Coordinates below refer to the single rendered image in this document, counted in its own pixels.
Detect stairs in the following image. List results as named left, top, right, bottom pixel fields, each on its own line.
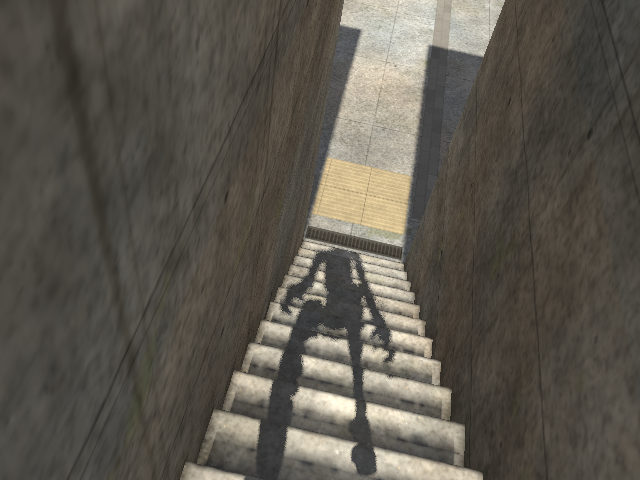
left=180, top=240, right=483, bottom=480

